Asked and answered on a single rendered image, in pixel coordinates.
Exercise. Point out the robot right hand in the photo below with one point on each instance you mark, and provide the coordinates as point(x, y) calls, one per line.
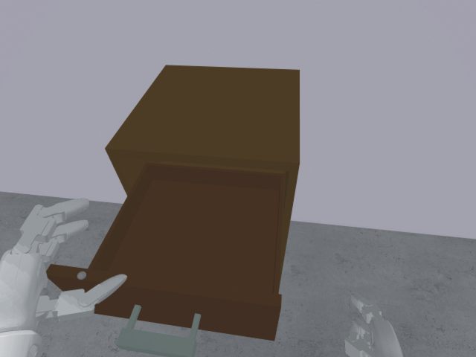
point(379, 337)

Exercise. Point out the left robot forearm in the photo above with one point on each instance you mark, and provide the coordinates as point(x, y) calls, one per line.
point(20, 343)

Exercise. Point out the drawer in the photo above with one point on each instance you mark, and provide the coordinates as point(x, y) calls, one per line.
point(193, 240)

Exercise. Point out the robot left hand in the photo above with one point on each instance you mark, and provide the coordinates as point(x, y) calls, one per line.
point(23, 275)

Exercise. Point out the cabinet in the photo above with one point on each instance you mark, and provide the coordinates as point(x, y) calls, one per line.
point(217, 117)

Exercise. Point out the handle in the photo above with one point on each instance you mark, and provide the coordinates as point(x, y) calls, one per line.
point(157, 343)

